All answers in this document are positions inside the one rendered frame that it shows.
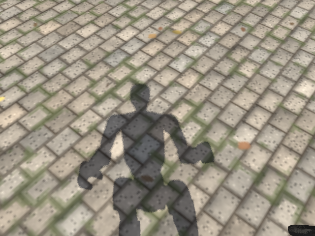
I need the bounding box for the robot right hand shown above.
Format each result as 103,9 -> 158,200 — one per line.
287,224 -> 315,236

